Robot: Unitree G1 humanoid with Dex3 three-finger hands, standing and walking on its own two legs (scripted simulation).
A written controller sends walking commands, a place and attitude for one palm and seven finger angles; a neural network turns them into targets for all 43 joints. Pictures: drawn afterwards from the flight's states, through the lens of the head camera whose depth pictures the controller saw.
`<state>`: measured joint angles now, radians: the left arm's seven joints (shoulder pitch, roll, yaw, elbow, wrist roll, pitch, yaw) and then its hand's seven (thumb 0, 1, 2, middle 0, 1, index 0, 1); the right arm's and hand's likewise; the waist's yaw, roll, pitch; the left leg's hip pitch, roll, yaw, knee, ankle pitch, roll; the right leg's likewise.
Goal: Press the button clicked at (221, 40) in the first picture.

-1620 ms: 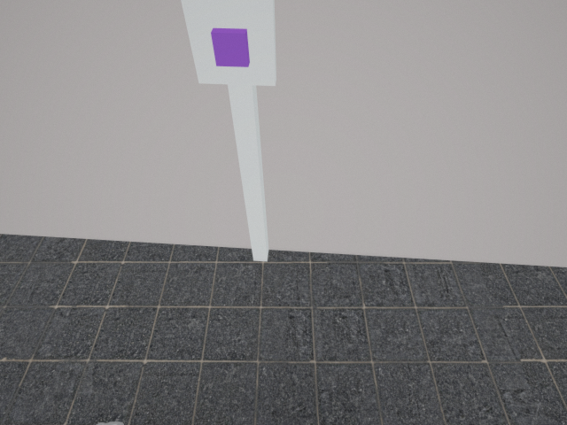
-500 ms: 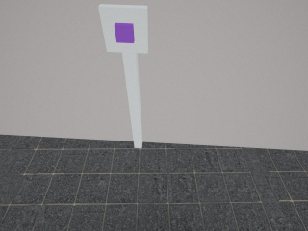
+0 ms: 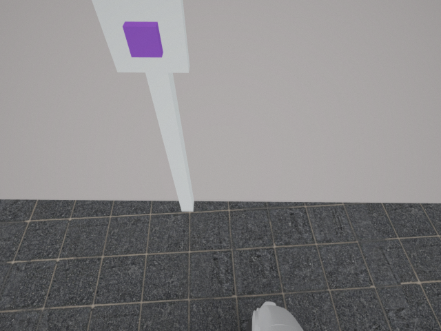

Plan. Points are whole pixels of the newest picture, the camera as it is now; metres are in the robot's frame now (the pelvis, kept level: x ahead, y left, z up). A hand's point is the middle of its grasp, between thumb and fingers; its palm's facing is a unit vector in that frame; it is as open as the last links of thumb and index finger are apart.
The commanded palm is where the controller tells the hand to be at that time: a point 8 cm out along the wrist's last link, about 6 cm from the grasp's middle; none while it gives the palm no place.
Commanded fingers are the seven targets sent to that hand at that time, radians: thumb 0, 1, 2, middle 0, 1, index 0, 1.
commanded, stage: take the last steps up to it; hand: left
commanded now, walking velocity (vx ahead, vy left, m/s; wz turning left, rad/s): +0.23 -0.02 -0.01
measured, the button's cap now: (144, 39) +0.67 +0.19 +0.16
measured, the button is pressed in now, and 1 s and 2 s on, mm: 0 0 0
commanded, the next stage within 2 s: come to a stop and stand still in 0.26 s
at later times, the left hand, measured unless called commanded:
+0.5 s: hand out of the picture +0.13 +0.12 -0.17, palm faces +0.11 -0.98 -0.14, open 7.3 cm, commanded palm none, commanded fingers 0.00 0.90 0.90 -0.20 -0.30 -0.20 -0.30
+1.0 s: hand (159, 314) +0.17 +0.14 -0.15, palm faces +0.03 -0.96 -0.29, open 7.4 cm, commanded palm none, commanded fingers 0.00 0.90 0.90 -0.20 -0.30 -0.20 -0.30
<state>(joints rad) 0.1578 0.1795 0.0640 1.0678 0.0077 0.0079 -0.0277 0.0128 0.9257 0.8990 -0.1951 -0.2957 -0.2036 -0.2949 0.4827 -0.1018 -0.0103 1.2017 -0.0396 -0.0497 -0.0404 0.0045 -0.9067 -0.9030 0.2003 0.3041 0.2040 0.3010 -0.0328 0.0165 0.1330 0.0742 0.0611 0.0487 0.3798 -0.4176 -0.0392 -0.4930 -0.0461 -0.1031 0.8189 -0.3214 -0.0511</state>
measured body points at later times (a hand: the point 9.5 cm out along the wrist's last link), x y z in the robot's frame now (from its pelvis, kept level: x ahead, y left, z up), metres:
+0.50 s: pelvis +0.15 -0.04 +0.01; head +0.17 -0.02 +0.46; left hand +0.12 +0.17 -0.16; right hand +0.22 -0.26 -0.14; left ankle +0.17 +0.08 -0.73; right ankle +0.13 -0.12 -0.73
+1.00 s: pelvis +0.12 -0.07 +0.01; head +0.15 -0.09 +0.46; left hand +0.17 +0.19 -0.13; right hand +0.16 -0.32 -0.16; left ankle +0.10 +0.06 -0.69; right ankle +0.13 -0.16 -0.73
